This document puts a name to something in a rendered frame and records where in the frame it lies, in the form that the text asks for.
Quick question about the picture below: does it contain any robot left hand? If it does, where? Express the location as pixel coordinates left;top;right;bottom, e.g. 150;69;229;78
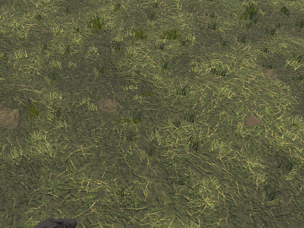
33;217;77;228

